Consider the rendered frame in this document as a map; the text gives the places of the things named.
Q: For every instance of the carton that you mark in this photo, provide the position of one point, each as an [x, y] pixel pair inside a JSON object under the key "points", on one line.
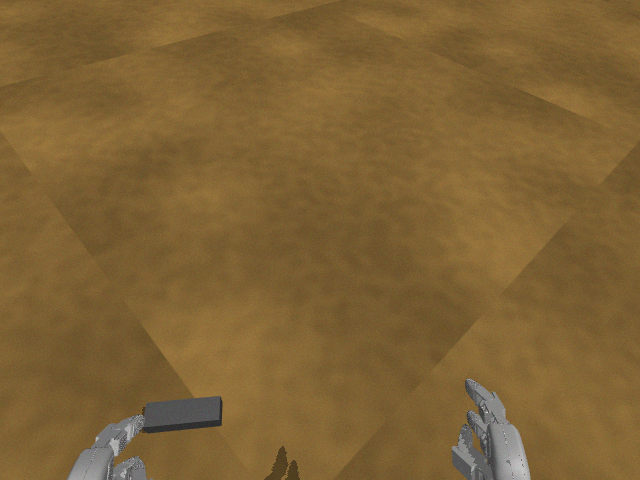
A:
{"points": [[183, 414]]}

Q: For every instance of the left robot hand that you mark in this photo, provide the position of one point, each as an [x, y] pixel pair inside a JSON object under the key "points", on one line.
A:
{"points": [[97, 462]]}

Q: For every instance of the right robot hand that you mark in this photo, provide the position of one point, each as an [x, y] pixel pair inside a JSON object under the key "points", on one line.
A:
{"points": [[500, 441]]}

